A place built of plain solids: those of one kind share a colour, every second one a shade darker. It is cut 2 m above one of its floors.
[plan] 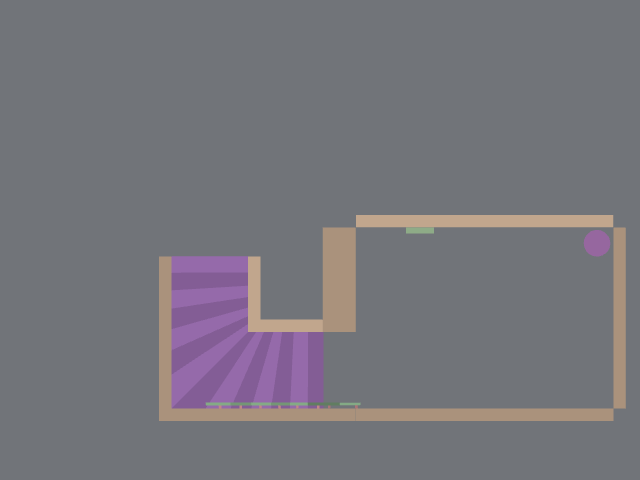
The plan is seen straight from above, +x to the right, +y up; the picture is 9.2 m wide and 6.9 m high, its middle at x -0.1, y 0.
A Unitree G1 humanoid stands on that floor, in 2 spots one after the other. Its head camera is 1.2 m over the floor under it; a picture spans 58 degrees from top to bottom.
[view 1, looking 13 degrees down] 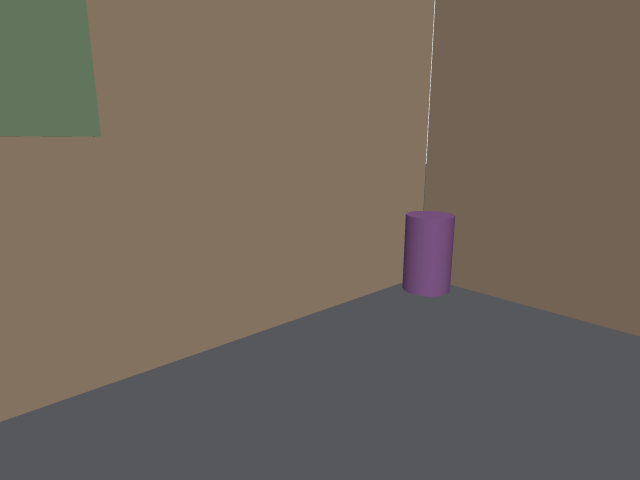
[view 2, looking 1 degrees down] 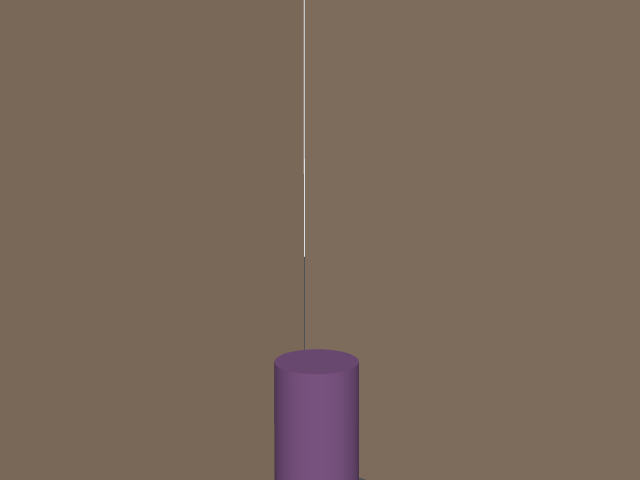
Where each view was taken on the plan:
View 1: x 0.95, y -1.99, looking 48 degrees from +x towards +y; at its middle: wall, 3.00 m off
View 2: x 2.24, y -1.09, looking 32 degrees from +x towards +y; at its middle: wall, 2.22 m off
